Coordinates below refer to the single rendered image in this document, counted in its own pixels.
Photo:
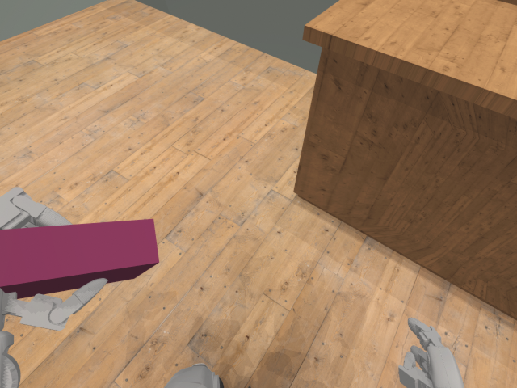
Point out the right robot hand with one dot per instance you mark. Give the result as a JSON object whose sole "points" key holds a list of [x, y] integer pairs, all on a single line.
{"points": [[439, 367]]}

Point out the sponge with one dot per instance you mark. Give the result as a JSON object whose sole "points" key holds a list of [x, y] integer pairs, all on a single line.
{"points": [[51, 259]]}

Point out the robot left forearm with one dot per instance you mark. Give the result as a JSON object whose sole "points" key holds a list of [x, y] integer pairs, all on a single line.
{"points": [[9, 368]]}

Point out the robot left thigh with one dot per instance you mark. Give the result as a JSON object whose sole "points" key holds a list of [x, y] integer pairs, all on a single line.
{"points": [[194, 377]]}

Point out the left robot hand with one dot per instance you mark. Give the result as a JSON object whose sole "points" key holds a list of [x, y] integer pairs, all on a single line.
{"points": [[18, 210]]}

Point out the table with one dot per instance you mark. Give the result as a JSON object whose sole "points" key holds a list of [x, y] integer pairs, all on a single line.
{"points": [[412, 134]]}

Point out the left robot shin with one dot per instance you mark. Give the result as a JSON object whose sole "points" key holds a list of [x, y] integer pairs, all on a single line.
{"points": [[201, 364]]}

